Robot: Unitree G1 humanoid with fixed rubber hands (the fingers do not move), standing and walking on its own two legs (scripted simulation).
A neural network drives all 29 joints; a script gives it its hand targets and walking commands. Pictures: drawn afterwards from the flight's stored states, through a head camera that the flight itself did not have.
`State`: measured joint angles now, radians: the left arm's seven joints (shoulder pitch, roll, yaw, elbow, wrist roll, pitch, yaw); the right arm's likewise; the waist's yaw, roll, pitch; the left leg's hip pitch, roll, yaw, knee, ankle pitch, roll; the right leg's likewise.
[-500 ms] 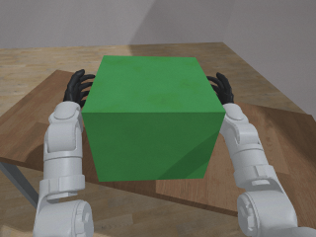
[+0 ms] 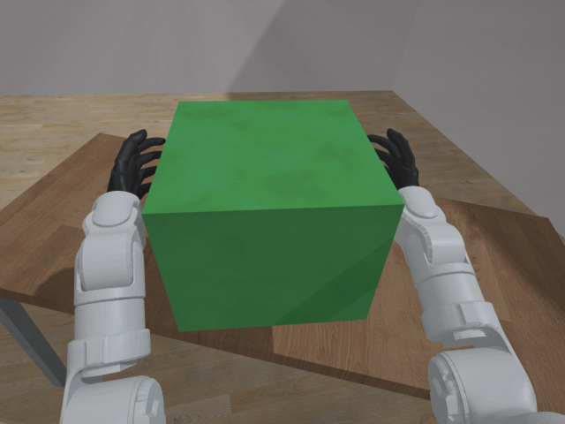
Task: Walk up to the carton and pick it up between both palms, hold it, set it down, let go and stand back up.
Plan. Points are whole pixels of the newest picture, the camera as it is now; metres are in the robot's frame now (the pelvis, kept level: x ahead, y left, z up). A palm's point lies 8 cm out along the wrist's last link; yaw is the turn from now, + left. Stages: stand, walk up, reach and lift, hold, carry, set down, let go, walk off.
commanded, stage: hold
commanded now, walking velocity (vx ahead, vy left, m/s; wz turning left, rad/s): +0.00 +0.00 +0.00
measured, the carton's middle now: (269, 206) +0.39 +0.00 +0.13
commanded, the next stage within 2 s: none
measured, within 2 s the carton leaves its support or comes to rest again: neither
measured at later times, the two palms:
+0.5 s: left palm (131, 182) +0.36 +0.18 +0.19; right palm (400, 181) +0.36 -0.18 +0.20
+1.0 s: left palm (144, 184) +0.36 +0.17 +0.19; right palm (409, 193) +0.35 -0.20 +0.18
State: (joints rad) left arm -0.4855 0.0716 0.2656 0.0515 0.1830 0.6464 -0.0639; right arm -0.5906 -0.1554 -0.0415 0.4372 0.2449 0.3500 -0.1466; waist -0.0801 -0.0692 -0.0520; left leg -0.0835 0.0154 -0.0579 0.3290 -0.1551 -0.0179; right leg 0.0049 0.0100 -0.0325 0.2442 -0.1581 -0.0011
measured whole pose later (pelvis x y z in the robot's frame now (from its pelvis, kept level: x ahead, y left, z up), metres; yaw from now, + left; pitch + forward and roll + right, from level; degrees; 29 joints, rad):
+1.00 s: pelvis +0.00 +0.00 +0.00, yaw -2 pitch -4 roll -1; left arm -0.53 0.04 0.27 0.11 0.20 0.66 -0.04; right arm -0.62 -0.19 -0.03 0.49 0.23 0.35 -0.13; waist -0.06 -0.02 -0.05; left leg -0.10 0.02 -0.02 0.30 -0.14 -0.01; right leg -0.04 0.01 0.00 0.25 -0.15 0.00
